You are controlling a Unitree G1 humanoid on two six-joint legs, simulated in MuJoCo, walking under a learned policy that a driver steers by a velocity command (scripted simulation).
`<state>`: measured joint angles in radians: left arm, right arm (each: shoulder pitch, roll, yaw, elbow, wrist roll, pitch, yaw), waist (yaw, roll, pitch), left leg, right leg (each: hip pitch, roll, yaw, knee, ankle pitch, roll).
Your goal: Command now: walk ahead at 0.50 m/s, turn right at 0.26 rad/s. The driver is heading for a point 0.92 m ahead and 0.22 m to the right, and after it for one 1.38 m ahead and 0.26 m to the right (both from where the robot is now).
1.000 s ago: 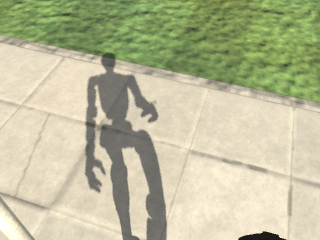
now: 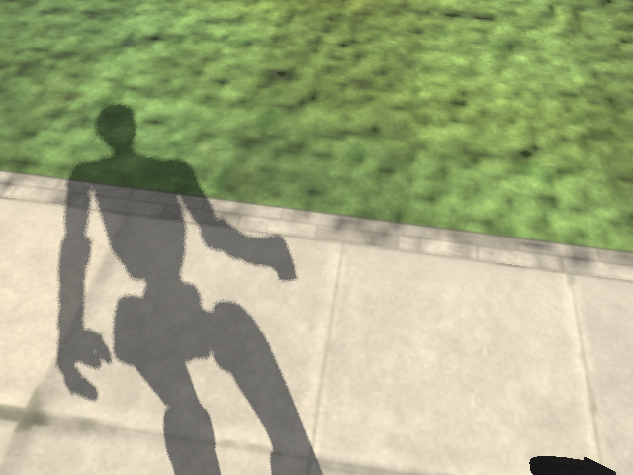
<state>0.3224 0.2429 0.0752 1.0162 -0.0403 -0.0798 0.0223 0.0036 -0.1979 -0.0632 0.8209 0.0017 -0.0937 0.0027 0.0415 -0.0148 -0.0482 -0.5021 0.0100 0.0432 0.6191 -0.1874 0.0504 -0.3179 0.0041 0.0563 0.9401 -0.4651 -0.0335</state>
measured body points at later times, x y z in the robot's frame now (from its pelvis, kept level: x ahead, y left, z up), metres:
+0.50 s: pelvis +0.26 -0.05 -0.01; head +0.30 -0.05 +0.44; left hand +0.52 +0.12 -0.11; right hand +0.16 -0.30 -0.15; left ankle +0.08 +0.10 -0.71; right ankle +0.35 -0.16 -0.72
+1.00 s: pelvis +0.54 -0.12 +0.00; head +0.57 -0.13 +0.45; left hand +0.67 +0.13 -0.13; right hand +0.67 -0.42 -0.08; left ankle +0.70 -0.09 -0.72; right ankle +0.35 -0.16 -0.72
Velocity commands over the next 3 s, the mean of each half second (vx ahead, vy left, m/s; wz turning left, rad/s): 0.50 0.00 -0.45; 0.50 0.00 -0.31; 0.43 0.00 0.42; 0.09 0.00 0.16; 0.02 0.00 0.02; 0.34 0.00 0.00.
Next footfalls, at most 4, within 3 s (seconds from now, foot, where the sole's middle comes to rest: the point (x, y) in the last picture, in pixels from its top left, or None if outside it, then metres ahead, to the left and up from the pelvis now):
0.50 right None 0.39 -0.17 -0.76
1.00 left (380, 373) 0.74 -0.11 -0.76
1.50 right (468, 301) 0.95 -0.33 -0.76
1.84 left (367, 305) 0.92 -0.08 -0.76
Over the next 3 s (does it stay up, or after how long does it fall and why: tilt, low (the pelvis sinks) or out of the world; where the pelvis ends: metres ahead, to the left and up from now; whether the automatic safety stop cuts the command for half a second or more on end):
stays up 1.04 -0.22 0.02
